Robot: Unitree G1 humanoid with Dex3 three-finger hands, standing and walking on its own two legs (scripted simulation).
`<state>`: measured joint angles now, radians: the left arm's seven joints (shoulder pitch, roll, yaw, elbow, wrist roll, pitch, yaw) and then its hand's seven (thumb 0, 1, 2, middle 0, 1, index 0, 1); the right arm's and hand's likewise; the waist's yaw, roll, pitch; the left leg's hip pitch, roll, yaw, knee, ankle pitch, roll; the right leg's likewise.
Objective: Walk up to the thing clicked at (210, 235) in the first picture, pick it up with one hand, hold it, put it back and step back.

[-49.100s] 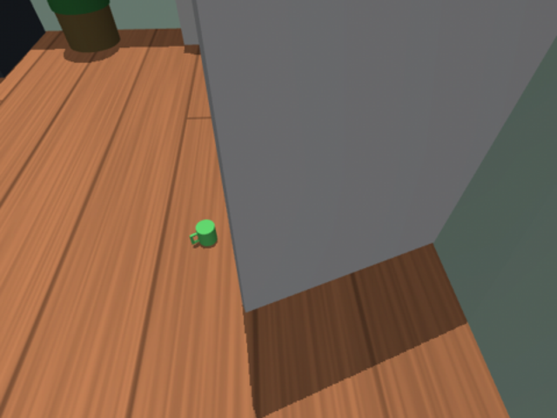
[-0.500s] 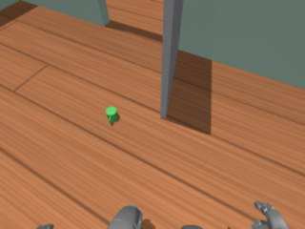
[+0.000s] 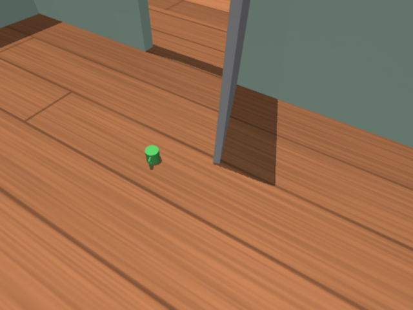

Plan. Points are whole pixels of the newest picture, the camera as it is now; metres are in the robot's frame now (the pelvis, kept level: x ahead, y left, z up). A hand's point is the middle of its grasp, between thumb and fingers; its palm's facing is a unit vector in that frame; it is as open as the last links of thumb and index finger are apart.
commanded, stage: step back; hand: left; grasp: from above
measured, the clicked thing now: (151, 157) +1.03 +0.32 -0.72
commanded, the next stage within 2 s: stand in 0.90 s
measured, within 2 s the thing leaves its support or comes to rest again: neither
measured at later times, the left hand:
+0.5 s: hand out of the picture +0.10 +0.28 -0.15, palm faces +0.00 -0.93 -0.37, open 7.4 cm
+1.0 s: hand (83, 301) +0.16 +0.26 -0.14, palm faces +0.01 -0.94 -0.33, open 7.4 cm
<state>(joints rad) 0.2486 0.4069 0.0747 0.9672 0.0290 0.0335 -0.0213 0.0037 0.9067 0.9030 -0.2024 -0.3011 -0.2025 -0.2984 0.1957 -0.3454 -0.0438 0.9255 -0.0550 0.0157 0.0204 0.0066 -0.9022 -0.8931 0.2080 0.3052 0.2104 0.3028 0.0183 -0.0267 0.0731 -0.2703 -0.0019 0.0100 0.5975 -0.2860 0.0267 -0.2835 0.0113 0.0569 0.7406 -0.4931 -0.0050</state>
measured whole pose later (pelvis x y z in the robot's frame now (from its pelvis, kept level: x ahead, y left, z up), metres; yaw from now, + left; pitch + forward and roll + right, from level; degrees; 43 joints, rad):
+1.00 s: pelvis +0.05 +0.01 +0.01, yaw +0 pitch -2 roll +0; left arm 0.04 0.35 0.02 1.10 0.00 -0.01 0.00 0.00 0.91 0.90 -0.20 -0.30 -0.20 -0.30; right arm 0.05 -0.34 -0.02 1.10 -0.01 -0.01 0.00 0.00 -0.91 -0.89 0.20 0.30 0.21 0.30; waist 0.01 -0.01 0.07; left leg -0.13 0.01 0.00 0.42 -0.25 -0.01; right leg -0.13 -0.03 -0.01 0.41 -0.24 0.02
